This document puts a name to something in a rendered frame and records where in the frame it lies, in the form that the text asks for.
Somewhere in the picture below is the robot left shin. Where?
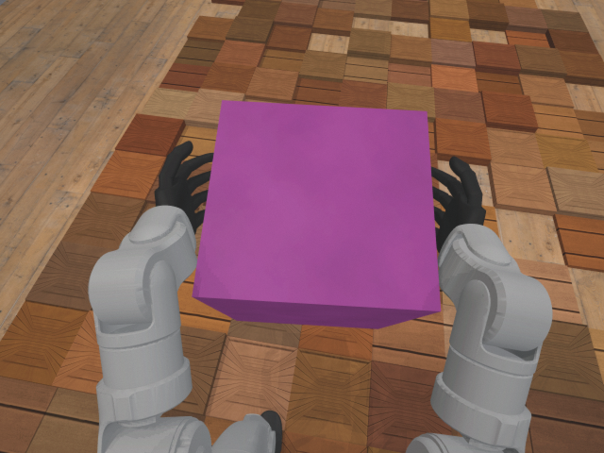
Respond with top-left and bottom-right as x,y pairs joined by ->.
244,413 -> 270,427

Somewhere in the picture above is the robot left forearm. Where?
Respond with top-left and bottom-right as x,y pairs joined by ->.
88,206 -> 197,453

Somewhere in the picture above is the robot left hand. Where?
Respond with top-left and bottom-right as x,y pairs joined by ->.
155,141 -> 214,235

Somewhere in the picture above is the right robot upper arm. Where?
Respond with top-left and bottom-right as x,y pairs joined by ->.
406,433 -> 504,453

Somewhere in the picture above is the robot right forearm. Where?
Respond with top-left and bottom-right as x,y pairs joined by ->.
430,224 -> 553,453

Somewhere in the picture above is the robot right hand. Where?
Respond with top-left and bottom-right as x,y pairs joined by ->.
431,157 -> 486,253

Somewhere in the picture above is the carton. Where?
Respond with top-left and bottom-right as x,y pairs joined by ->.
192,100 -> 441,329

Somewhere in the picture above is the robot left foot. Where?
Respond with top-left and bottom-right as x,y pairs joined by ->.
261,411 -> 282,453

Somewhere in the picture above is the left robot upper arm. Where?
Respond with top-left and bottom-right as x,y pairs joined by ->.
105,416 -> 212,453

